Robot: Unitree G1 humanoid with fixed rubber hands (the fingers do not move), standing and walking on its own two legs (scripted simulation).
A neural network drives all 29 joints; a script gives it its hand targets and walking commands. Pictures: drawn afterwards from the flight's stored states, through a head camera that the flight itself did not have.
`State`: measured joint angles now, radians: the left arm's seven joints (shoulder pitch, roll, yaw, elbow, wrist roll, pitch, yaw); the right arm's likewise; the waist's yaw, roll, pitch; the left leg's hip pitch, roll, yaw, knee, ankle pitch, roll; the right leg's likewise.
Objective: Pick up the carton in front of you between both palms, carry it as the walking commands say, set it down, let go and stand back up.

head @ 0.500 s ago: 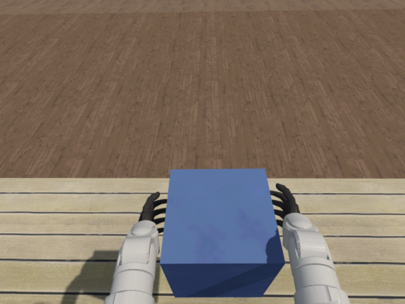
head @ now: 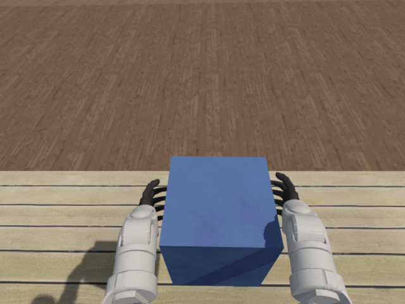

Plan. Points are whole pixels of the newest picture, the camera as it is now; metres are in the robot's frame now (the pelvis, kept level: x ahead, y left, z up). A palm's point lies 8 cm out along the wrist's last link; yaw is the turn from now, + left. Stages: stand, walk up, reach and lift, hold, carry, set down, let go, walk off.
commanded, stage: reach and lift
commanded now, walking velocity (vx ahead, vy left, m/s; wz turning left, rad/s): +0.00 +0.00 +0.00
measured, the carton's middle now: (217, 224) +0.30 -0.01 -0.04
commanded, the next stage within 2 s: hold in 0.46 s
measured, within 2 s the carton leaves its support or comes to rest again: neither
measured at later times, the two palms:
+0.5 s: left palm (146, 210) +0.29 +0.14 +0.03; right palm (291, 204) +0.29 -0.16 +0.04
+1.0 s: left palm (140, 202) +0.29 +0.15 +0.06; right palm (289, 193) +0.30 -0.15 +0.07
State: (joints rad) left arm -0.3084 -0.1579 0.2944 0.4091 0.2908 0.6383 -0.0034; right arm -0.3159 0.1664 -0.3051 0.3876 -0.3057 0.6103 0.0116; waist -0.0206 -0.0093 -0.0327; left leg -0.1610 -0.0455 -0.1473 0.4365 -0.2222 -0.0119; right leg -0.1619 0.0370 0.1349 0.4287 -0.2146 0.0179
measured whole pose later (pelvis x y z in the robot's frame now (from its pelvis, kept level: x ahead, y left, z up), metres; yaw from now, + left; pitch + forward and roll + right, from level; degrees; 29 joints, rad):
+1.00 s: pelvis +0.01 +0.00 +0.00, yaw +1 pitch -1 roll -1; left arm -0.25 -0.15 0.19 0.14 0.23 0.83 0.02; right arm -0.26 0.15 -0.22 0.14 -0.23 0.79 0.00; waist -0.01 0.00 -0.10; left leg -0.23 0.00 -0.09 0.54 -0.38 -0.02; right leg -0.21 0.02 0.06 0.49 -0.34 0.01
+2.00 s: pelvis +0.55 +0.02 -0.02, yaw +4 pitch +4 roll -2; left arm -0.03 -0.13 0.05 -0.44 0.07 1.21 0.13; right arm -0.05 0.13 -0.08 -0.44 -0.05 1.19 -0.12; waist 0.01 0.02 -0.09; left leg -0.15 0.08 0.05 1.01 -0.44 0.00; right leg -0.48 -0.01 -0.28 0.57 -0.16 -0.12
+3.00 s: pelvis +1.24 +0.05 +0.00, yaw +3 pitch +6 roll +0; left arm -0.70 -0.05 0.26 -0.10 0.01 1.24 0.18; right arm -0.70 0.07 -0.32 -0.14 -0.02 1.24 -0.18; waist 0.08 0.01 0.07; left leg -0.47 0.01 0.01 1.31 -0.44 0.04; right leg -0.53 0.01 -0.14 0.63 -0.31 -0.08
